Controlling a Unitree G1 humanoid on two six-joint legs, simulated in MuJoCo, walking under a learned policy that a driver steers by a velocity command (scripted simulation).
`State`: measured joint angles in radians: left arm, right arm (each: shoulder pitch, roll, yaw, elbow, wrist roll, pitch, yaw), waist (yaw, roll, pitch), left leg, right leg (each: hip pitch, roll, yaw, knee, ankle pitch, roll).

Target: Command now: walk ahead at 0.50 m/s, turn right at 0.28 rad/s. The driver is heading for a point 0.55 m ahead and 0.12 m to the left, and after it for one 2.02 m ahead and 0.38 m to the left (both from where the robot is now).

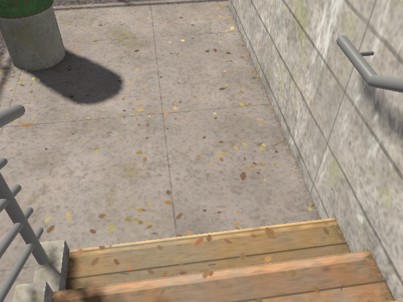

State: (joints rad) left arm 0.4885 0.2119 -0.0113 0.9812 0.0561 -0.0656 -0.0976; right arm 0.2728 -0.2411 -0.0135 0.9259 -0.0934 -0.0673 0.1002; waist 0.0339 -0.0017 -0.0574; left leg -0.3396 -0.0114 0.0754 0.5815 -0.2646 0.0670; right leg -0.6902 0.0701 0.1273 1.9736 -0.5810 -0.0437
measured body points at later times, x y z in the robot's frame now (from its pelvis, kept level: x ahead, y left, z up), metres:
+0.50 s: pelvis +0.28 -0.02 -0.12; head +0.28 -0.02 +0.33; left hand +0.51 +0.14 -0.22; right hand +0.07 -0.16 -0.25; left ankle +0.03 +0.09 -0.71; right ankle +0.40 -0.13 -0.86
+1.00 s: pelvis +0.54 +0.03 -0.27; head +0.54 +0.05 +0.18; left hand +0.37 +0.17 -0.43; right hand +0.75 -0.14 -0.39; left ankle +0.67 +0.18 -1.00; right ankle +0.38 -0.13 -0.90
